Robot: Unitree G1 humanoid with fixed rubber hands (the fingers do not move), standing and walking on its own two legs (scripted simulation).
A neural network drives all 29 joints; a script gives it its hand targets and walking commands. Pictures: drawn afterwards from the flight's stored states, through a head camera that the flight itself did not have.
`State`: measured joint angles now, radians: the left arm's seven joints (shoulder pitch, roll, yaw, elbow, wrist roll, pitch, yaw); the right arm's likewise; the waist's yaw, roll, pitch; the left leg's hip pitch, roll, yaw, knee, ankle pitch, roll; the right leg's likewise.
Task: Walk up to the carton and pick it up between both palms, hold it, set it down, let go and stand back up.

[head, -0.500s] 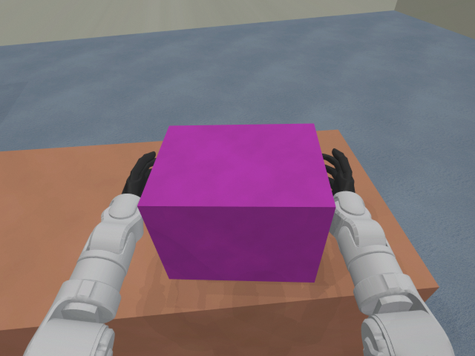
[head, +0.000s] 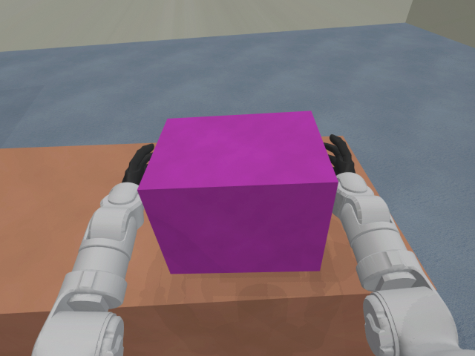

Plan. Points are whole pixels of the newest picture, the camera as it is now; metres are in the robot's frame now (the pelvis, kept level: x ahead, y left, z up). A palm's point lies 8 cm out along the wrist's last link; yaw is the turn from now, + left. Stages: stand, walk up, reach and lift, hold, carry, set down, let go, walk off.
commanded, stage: reach and lift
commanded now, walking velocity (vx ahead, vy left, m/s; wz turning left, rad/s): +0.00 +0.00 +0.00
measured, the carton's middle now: (241, 192) +0.39 -0.01 +0.12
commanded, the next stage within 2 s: hold in 0.74 s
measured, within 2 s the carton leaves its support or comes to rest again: neither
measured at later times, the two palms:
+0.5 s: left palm (133, 189) +0.37 +0.17 +0.15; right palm (340, 176) +0.39 -0.19 +0.15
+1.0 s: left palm (129, 186) +0.36 +0.17 +0.16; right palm (344, 172) +0.38 -0.19 +0.16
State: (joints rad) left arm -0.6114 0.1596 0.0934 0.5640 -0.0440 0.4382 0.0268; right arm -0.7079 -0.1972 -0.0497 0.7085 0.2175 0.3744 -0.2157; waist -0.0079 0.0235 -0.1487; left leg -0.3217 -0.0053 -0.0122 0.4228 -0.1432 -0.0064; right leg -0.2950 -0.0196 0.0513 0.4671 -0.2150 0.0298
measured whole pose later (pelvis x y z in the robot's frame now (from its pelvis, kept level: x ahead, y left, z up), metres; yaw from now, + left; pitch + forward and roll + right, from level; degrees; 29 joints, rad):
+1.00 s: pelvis +0.00 +0.00 +0.00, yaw +0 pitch +2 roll +0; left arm -0.53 0.14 0.10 0.31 -0.02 0.64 0.06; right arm -0.68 -0.21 -0.05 0.59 0.25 0.49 -0.20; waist -0.01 0.02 -0.16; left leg -0.30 0.00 -0.01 0.41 -0.14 -0.01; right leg -0.27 -0.02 0.05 0.45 -0.21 0.03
